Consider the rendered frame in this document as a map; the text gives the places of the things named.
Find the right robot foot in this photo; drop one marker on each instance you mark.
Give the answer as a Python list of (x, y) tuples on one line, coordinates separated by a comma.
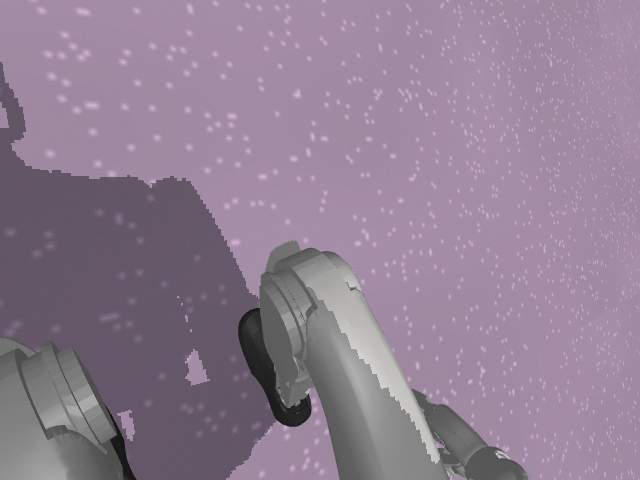
[(262, 368)]

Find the left robot foot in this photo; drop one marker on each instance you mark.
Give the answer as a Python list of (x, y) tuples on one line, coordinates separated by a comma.
[(119, 446)]

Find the right robot hand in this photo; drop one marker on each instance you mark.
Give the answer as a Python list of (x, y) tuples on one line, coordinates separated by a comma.
[(450, 430)]

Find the right robot arm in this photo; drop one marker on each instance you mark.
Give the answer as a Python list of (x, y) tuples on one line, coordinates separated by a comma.
[(491, 463)]

